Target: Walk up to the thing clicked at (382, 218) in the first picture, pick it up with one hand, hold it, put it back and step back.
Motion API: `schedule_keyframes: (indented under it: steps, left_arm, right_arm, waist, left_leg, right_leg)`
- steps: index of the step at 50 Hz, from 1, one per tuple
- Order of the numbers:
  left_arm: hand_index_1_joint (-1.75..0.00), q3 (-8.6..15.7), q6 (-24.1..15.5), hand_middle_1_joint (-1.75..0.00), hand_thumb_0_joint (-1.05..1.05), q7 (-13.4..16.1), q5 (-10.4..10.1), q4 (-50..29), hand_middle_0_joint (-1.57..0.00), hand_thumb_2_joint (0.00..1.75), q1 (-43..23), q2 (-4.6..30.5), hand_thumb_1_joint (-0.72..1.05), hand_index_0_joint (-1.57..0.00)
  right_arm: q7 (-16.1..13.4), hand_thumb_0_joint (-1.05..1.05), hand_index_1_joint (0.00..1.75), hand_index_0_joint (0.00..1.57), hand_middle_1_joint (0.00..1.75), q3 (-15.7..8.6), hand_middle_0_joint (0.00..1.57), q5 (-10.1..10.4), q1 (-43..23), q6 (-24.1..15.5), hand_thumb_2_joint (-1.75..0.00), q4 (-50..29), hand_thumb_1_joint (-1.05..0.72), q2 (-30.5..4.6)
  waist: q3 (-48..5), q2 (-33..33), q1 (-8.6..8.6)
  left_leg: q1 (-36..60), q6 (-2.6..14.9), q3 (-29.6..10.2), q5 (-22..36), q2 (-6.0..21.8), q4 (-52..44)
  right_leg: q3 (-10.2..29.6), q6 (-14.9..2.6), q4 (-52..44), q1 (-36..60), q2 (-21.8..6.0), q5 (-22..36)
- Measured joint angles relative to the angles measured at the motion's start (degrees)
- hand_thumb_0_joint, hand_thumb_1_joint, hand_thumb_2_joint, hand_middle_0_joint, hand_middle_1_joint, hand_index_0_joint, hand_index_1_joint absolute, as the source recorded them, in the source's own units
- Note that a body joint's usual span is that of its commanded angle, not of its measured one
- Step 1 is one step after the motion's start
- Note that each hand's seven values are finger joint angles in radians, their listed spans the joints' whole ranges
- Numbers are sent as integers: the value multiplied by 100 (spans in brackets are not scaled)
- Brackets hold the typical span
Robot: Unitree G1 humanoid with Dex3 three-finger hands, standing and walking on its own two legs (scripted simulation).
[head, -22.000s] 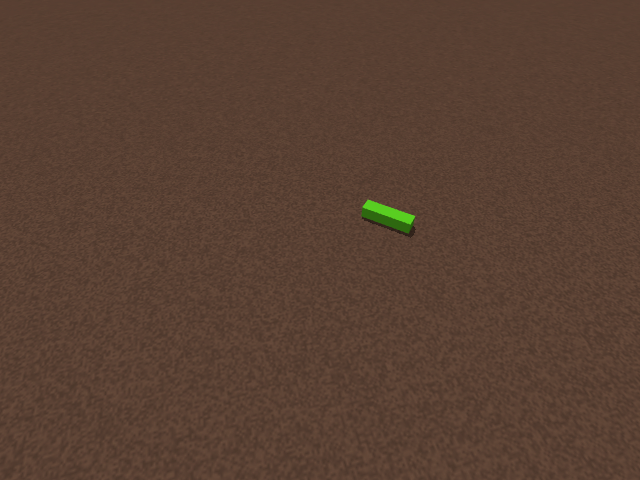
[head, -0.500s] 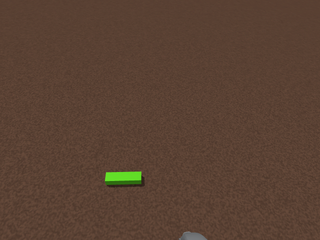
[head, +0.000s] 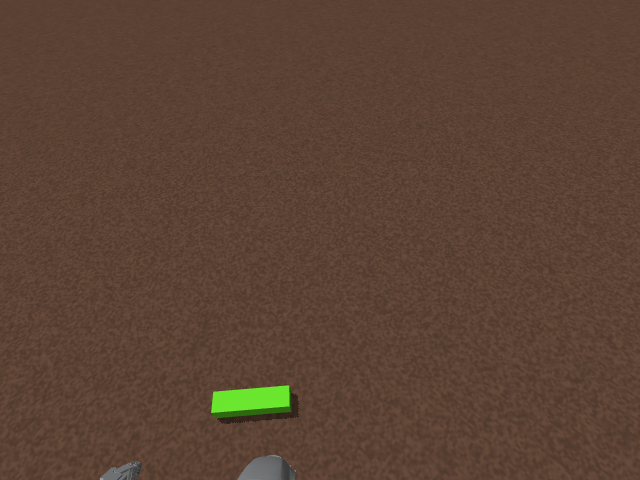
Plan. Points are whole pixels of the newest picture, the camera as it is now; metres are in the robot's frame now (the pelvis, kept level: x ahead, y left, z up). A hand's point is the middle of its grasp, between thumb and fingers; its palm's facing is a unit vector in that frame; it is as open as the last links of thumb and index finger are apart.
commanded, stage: walk up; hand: left
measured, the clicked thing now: (252, 401) +0.44 +0.26 -0.74
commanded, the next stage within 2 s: none
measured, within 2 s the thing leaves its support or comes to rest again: neither
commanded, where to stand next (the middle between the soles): +0.07 +0.01 m, yaw +3 degrees
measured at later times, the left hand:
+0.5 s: hand out of the picture +0.07 +0.27 -0.18, palm faces +0.01 -0.92 -0.40, open 7.4 cm
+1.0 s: hand out of the picture +0.05 +0.27 -0.15, palm faces +0.03 -0.93 -0.37, open 7.4 cm
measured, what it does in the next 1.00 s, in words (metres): steps on the spot: left foot, then right foot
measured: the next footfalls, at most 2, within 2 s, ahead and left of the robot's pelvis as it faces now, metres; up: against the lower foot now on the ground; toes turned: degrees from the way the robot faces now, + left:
left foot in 0.14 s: +0.15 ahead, +0.13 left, +0.00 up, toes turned +2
right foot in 0.46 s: +0.04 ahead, -0.13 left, +0.00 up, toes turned -1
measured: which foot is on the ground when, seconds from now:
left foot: up 0.00-0.12, down 0.14-0.52, up 0.54-0.72, down 0.74-1.00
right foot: down 0.00-0.18, up 0.20-0.44, down 0.46-1.00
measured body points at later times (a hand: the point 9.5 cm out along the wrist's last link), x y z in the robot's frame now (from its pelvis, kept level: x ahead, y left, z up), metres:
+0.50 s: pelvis +0.01 -0.01 -0.03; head +0.06 -0.01 +0.42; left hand +0.07 +0.31 -0.15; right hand +0.16 -0.31 -0.13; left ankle +0.11 +0.12 -0.74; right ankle -0.01 -0.15 -0.74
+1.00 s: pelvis -0.02 +0.00 -0.01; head -0.02 +0.00 +0.44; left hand +0.05 +0.31 -0.13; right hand +0.08 -0.30 -0.13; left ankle +0.01 +0.13 -0.74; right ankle +0.00 -0.14 -0.74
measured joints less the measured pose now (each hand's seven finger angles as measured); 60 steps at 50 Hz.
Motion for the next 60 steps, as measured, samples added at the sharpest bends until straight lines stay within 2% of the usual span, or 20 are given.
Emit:
schedule_keyframes:
  steps: [4, 7, 8, 10, 13, 17, 23, 25, 28, 30, 35, 37, 39, 42, 44, 46, 47, 51, 53, 60]
  left_arm:
    - [-30, -37, 92, -30, 0, 86, 67, -1, -20, 90, -18, 48, 90, -20]
    - [-30, -64, 226, -30, 0, 109, 13, -30, -20, 90, -75, 152, 90, -20]
    - [-30, -65, 282, -30, 0, 123, -18, -9, -20, 90, -106, 209, 90, -20]
    - [-30, -36, 411, -30, 0, 173, -98, 78, -20, 90, -261, 287, 90, -20]
    - [-30, -36, 548, -29, 0, 234, -131, 165, -20, 90, -362, 314, 91, -20]
    - [-30, -16, 584, -29, 0, 206, -131, 308, -20, 90, -372, 339, 91, -20]
    - [-30, 6, 380, -29, 0, 237, -89, 566, -20, 90, -178, 350, 91, -20]
    - [-30, 15, 299, -29, 0, 279, -5, 729, -20, 90, -183, 220, 91, -20]
    - [-30, -43, 230, -29, 0, 260, 132, 767, -20, 90, 32, 169, 91, -20]
    - [-30, -40, 204, -30, 0, 259, 148, 790, -20, 90, 142, 153, 91, -20]
    - [-30, -20, 114, -30, 0, 265, 172, 705, -20, 90, 92, 174, 90, -20]
    - [-30, -12, 124, -30, 0, 254, 153, 633, -20, 90, -2, 254, 90, -20]
    - [-30, 25, 183, -30, 0, 263, 97, 631, -20, 90, -166, 374, 90, -20]
    - [-30, -17, 232, -29, 0, 278, 34, 708, -20, 90, -262, 363, 91, -20]
    - [-30, -40, 199, -29, 0, 242, 30, 766, -20, 90, -262, 369, 91, -20]
    - [-30, -54, 128, -29, 0, 221, 50, 834, -20, 90, -260, 329, 91, -20]
    - [-30, -67, 101, -29, 0, 218, 69, 881, -20, 90, -266, 279, 91, -20]
    - [-30, -149, 134, -30, 0, 165, 141, 1067, -20, 90, -243, 138, 91, -20]
    - [-30, -164, 180, -30, 0, 144, 121, 1155, -20, 90, -254, 84, 90, -20]
    - [-30, -121, 105, -30, 0, 127, 49, 1384, -20, 90, -423, 159, 90, -20]
  right_arm:
    - [-91, 0, 29, 20, 30, -24, 20, -3, -160, 28, -90, 73, -91, -20]
    - [-143, 0, 29, 20, 30, -16, 20, -48, -192, 51, -90, 159, -91, 18]
    - [-161, 0, 29, 20, 30, -23, 20, -76, -208, 53, -90, 196, -91, 66]
    - [-175, 0, 29, 20, 30, 8, 20, -121, -319, 104, -90, 230, -91, 186]
    - [-179, 1, 30, 20, 30, 90, 20, -93, -558, 158, -90, 163, -90, 257]
    - [-202, 1, 30, 21, 30, 136, 20, -80, -786, 201, -90, 44, -90, 285]
    - [-98, 1, 30, 21, 30, 118, 20, -153, -1099, 359, -90, -48, -90, 157]
    - [-70, 1, 30, 21, 30, 72, 20, -105, -1194, 454, -90, 21, -90, 43]
    - [-65, 1, 30, 20, 30, 37, 20, -57, -1117, 607, -90, 218, -90, 76]
    - [-35, 1, 30, 20, 30, 17, 20, -34, -1075, 628, -90, 314, -90, 67]
    - [-10, 1, 29, 20, 30, -17, 20, 4, -904, 527, -90, 486, -91, -30]
    - [-5, 1, 29, 20, 30, -24, 20, -29, -860, 464, -90, 597, -91, -8]
    - [-13, 1, 29, 20, 30, -17, 20, -89, -890, 391, -90, 742, -91, 160]
    - [31, 1, 29, 20, 30, 55, 20, -101, -789, 327, -90, 816, -91, 253]
    - [52, 1, 30, 20, 30, 109, 20, -102, -747, 353, -90, 868, -90, 291]
    - [55, 1, 30, 21, 30, 148, 20, -68, -762, 381, -90, 920, -90, 282]
    - [55, 1, 30, 21, 30, 155, 20, -45, -775, 396, -90, 955, -90, 262]
    - [68, 1, 30, 20, 30, 125, 20, -45, -763, 403, -90, 1094, -90, 215]
    - [80, 1, 30, 20, 30, 110, 20, -62, -720, 355, -90, 1159, -90, 184]
    - [81, 1, 29, 20, 30, 223, 20, -82, -730, 290, -90, 1427, -90, 319]
  waist:
    - [87, -16, 46]
    - [143, -137, 80]
    - [148, -247, 58]
    - [232, -492, 67]
    - [367, -491, 11]
    - [320, -453, -3]
    - [195, -237, 86]
    - [260, 154, 31]
    - [27, 168, 129]
    - [-46, 96, 192]
    - [-43, 143, 115]
    - [-8, 76, 73]
    - [153, -279, 140]
    - [51, -252, 84]
    - [-72, -260, 59]
    - [-141, -218, 28]
    - [-170, -153, 2]
    - [-394, -115, -24]
    - [-481, -92, -40]
    - [-487, -177, -4]
  left_leg:
    - [-43, -125, 158, 457, 86, -1306]
    - [272, -46, 359, 1112, -13, -2247]
    - [379, 19, 386, 908, -90, -2396]
    - [329, 75, 451, 771, -219, -2295]
    - [290, 116, 403, 798, -119, -2260]
    - [215, 77, 392, 920, -26, -2398]
    - [-39, -14, 476, 799, 134, -2006]
    - [-103, -41, 250, 714, 305, -1735]
    - [-136, 21, -39, -284, -55, -1312]
    - [-56, 37, -135, -565, -282, -928]
    - [504, 57, -64, -398, -248, -1508]
    - [871, 28, 57, 96, -228, -2316]
    - [1044, -52, 216, 420, -430, -2581]
    - [1020, -24, 135, 433, -312, -2580]
    - [1025, -48, 109, 444, -241, -2601]
    - [1026, -125, 73, 426, -175, -2541]
    - [1025, -146, 24, 414, -135, -2503]
    - [1098, -45, -18, 211, -224, -2569]
    - [1180, -49, -8, 549, -239, -2769]
    - [1334, -100, -39, 698, -189, -3204]
  right_leg:
    - [-86, 38, 142, 26, 77, -222]
    - [-160, 97, 733, -135, 44, -650]
    - [-175, 131, 1009, -227, -31, -839]
    - [53, 148, 1583, -484, -91, -1203]
    - [424, 191, 2763, -869, 201, -1925]
    - [773, 210, 3344, -1030, 240, -1954]
    - [451, 365, 1388, -268, -120, -1476]
    - [235, 401, 1096, -60, 73, -1062]
    - [293, 367, 1161, -122, -35, -1087]
    - [422, 368, 1076, -125, -168, -1018]
    - [308, 471, 889, -159, -335, -857]
    - [235, 522, 1047, -256, -420, -923]
    - [401, 492, 1318, -348, -634, -951]
    - [358, 337, 1429, -439, -411, -1424]
    - [294, 268, 1018, -313, -330, -1335]
    - [251, 349, 655, -182, -271, -450]
    - [204, 391, 576, -121, -231, -356]
    - [194, 395, 456, -22, -290, -438]
    - [202, 425, 375, 25, -313, -418]
    - [169, 480, -203, 245, -275, -129]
